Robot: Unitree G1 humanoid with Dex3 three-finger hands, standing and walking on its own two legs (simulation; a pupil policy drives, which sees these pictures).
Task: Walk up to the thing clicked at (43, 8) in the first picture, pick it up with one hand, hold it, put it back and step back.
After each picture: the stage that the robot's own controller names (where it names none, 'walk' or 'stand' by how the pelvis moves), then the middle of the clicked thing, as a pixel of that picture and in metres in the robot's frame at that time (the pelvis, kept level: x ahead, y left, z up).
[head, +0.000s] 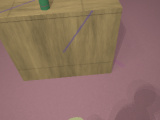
stand; (43, 0) +1.05 +0.31 +0.00
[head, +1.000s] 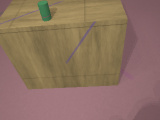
walk; (44, 11) +0.96 +0.34 +0.01
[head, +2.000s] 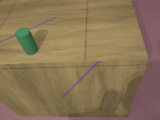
walk; (27, 41) +0.58 +0.32 +0.01
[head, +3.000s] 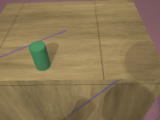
stand; (40, 56) +0.50 +0.22 +0.02
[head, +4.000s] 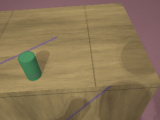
stand; (30, 66) +0.47 +0.25 +0.01
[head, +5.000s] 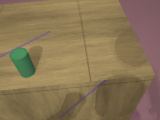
stand; (23, 63) +0.46 +0.28 +0.00
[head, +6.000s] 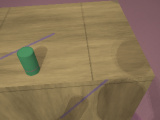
stand; (29, 61) +0.49 +0.26 +0.00
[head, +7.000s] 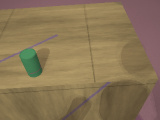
stand; (31, 63) +0.49 +0.26 +0.00
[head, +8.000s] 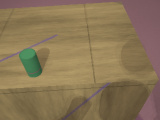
rise first; (31, 63) +0.48 +0.26 +0.00
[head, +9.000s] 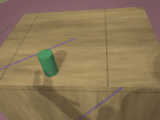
rise first; (48, 63) +0.50 +0.23 +0.00
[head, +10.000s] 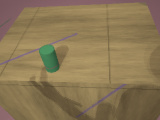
go down; (49, 59) +0.50 +0.22 +0.00
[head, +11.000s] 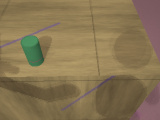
go down; (33, 51) +0.51 +0.21 +0.02
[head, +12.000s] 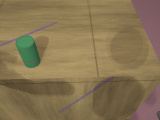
go down; (29, 52) +0.50 +0.21 +0.03
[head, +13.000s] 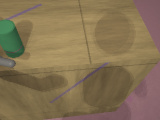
close in; (9, 39) +0.50 +0.23 +0.07
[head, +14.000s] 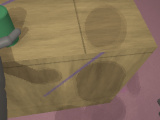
close; (2, 27) +0.52 +0.22 +0.09
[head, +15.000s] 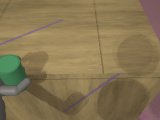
lift; (13, 75) +0.35 +0.24 +0.10
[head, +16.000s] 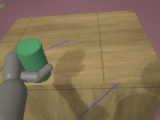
hold; (35, 61) +0.32 +0.17 +0.21
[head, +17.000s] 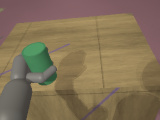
hold; (40, 64) +0.34 +0.15 +0.19
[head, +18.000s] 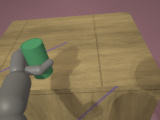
crouch; (38, 59) +0.37 +0.17 +0.18
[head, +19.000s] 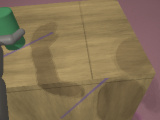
lower; (8, 29) +0.47 +0.22 +0.20
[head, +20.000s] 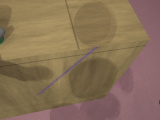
lower; out of the picture +0.52 +0.23 +0.09
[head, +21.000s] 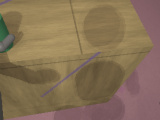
lower; out of the picture +0.50 +0.22 +0.08
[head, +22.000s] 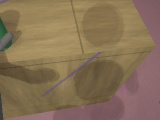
lower; out of the picture +0.51 +0.23 +0.09
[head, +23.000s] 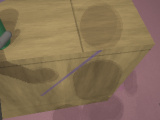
lower; out of the picture +0.51 +0.23 +0.09
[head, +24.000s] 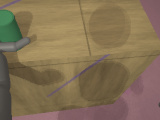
open; (8, 32) +0.50 +0.21 +0.08
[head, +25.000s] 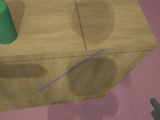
sink last; (0, 22) +0.50 +0.21 +0.09
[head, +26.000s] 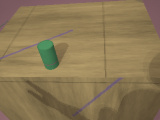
sink last; (48, 55) +0.51 +0.22 +0.05
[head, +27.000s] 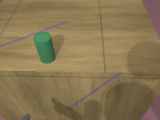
stand; (45, 48) +0.51 +0.20 +0.05
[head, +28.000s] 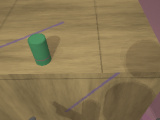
stand; (40, 50) +0.49 +0.21 +0.06
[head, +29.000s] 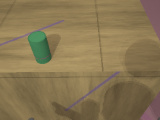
stand; (40, 48) +0.50 +0.21 +0.06
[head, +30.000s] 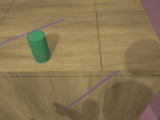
stand; (39, 47) +0.50 +0.21 +0.06
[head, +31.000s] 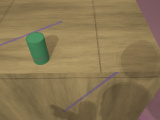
stand; (38, 49) +0.50 +0.20 +0.06
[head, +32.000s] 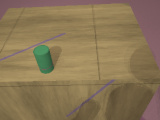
stand; (44, 59) +0.51 +0.21 +0.00
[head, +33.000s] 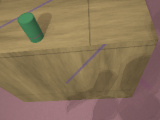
walk; (31, 28) +0.58 +0.27 +0.02
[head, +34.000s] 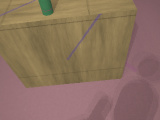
walk; (45, 3) +0.86 +0.29 +0.02
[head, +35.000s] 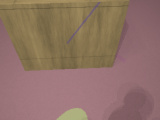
stand; out of the picture +1.09 +0.23 +0.02
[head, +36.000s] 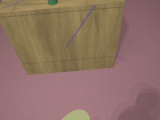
stand; out of the picture +1.10 +0.26 +0.00
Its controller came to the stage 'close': yes
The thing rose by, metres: 0.20
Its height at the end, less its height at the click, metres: +0.00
